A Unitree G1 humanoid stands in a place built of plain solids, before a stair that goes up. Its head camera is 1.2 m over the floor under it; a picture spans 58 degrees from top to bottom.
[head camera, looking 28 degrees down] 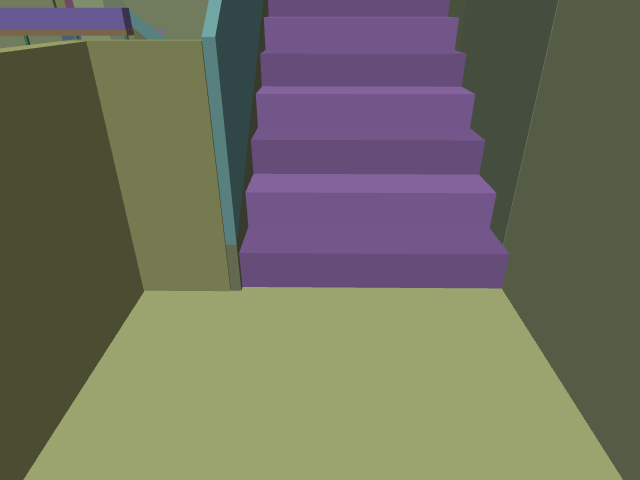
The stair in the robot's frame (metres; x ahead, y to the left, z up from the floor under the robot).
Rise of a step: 0.19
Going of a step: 0.28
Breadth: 1.27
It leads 1 degrees to the right of straight ahead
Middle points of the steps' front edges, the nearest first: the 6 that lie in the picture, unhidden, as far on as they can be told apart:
1.76 -0.25 0.19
2.04 -0.26 0.39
2.32 -0.26 0.58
2.60 -0.26 0.77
2.88 -0.26 0.96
3.16 -0.27 1.16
